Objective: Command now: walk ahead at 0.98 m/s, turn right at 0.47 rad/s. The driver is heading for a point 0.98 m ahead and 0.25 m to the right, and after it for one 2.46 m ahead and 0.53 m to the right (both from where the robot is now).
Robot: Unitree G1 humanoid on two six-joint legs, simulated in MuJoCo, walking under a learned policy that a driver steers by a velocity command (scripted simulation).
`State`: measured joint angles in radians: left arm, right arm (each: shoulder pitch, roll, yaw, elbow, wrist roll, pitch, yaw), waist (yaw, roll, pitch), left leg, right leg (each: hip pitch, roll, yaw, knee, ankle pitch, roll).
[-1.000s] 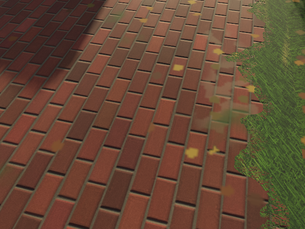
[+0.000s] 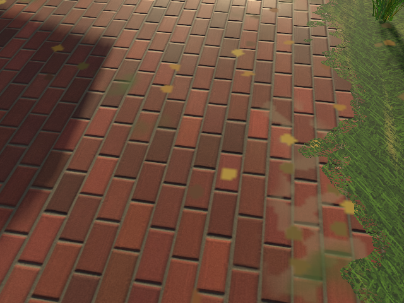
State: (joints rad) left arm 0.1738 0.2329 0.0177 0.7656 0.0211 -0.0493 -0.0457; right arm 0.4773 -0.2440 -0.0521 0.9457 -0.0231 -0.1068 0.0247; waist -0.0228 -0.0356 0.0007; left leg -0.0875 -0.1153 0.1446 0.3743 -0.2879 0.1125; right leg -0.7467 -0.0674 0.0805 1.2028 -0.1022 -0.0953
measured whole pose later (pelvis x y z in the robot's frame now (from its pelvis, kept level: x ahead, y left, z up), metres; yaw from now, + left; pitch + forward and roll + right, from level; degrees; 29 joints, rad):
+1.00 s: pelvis +0.51 +0.00 +0.02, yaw -38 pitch +1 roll -1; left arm 0.24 0.32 0.04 0.74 0.05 -0.01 -0.05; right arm 0.39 -0.28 -0.03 0.78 -0.01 -0.04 0.01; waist -0.04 -0.04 -0.04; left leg -0.19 -0.04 -0.07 0.33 -0.17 0.05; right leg -0.49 0.03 0.07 0.97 -0.25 -0.01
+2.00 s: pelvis +1.02 -0.37 +0.00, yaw -4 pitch +1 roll +0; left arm 0.01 0.24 -0.03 0.59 0.04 -0.06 0.00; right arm 0.41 -0.32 -0.07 0.85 0.00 -0.03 0.01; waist -0.06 0.00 0.09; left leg -0.12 -0.22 -0.13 0.44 -0.29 0.18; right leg -0.71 -0.11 0.12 0.88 -0.17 0.06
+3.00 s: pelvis +1.25 -0.50 +0.00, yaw -17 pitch +2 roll +1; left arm 0.35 0.31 0.06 0.70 0.02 0.00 -0.03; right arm 0.22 -0.32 -0.06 0.69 -0.05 -0.03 0.03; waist 0.01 0.05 -0.03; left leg -0.50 0.07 0.04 1.09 -0.39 -0.02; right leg -0.15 0.06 0.00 0.49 -0.37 -0.07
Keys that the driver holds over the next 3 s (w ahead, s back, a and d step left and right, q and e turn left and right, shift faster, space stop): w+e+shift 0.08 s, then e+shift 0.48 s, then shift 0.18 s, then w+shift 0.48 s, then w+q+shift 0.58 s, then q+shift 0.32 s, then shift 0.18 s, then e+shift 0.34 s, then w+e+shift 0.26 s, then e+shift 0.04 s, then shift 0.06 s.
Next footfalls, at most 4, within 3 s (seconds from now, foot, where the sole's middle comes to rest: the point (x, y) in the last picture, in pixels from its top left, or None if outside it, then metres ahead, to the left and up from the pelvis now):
0.24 right None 0.42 -0.06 -0.77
0.76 left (195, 285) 0.60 0.04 -0.77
1.26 right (280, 290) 0.57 -0.24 -0.77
1.74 left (288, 188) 1.00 -0.34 -0.77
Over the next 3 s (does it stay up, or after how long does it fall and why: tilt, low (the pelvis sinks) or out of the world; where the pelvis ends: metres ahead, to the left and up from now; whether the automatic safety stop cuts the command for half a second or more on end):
stays up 1.25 -0.50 0.00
